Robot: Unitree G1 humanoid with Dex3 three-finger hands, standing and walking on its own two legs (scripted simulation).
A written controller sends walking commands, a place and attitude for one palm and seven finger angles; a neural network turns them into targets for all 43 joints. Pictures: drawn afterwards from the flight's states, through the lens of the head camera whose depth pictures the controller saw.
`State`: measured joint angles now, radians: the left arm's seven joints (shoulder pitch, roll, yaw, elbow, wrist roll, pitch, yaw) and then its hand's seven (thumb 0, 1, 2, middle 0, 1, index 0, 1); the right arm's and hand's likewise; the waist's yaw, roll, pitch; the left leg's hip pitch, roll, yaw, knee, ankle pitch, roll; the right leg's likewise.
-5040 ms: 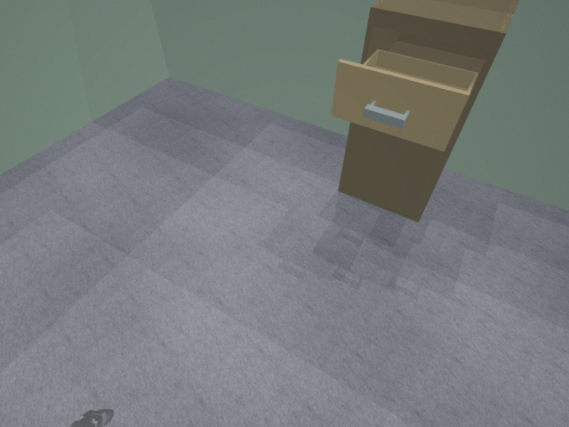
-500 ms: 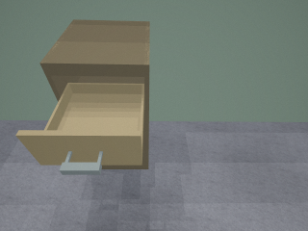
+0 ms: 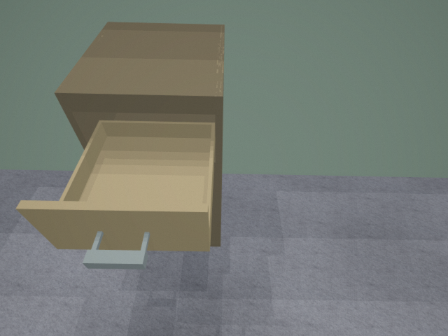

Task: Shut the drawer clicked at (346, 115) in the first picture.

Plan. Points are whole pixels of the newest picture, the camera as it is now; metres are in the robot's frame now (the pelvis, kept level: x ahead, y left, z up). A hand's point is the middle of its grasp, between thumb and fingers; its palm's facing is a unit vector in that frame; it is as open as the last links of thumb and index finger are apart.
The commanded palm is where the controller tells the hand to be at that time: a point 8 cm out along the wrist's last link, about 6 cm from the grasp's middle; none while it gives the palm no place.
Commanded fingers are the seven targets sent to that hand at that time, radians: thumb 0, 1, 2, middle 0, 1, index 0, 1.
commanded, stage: come to a stop and stand still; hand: left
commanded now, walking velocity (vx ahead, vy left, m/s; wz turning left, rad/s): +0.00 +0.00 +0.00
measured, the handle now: (119, 248) +0.29 +0.24 -0.07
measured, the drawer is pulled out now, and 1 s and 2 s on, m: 0.30 0.30 0.29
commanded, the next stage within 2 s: look again from close up in 0.10 s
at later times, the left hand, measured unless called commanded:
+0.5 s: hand out of the picture +0.03 +0.19 -0.19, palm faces +0.01 -0.98 -0.21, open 7.4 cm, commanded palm none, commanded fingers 0.00 0.90 0.90 -0.20 -0.30 -0.20 -0.30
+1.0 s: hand (107, 321) +0.15 +0.21 -0.03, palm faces +0.21 -0.97 -0.12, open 7.0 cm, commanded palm +0.08 +0.25 -0.06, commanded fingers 0.00 0.90 0.90 -0.42 -0.54 -0.42 -0.54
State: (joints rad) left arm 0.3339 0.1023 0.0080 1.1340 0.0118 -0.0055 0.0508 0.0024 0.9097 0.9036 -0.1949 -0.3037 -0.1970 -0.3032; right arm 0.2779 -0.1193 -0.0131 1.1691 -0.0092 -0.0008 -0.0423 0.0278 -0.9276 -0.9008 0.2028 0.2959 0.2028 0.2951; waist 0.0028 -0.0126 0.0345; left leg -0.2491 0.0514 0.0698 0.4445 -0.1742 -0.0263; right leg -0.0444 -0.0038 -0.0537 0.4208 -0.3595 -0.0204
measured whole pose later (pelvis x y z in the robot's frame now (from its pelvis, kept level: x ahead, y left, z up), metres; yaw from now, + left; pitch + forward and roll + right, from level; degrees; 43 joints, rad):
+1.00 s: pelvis -0.03 +0.03 -0.02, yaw +2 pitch +4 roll +0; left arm 0.47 0.15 0.05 0.09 -0.13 -0.19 0.06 0.01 0.91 0.90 -0.26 -0.37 -0.26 -0.37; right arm 0.28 -0.21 -0.02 0.78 0.01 -0.25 -0.05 0.01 -0.91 -0.90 0.20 0.30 0.20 0.30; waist -0.04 0.02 -0.06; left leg -0.53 0.00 0.04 0.69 -0.23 0.02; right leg -0.35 -0.05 -0.06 0.72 -0.46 0.02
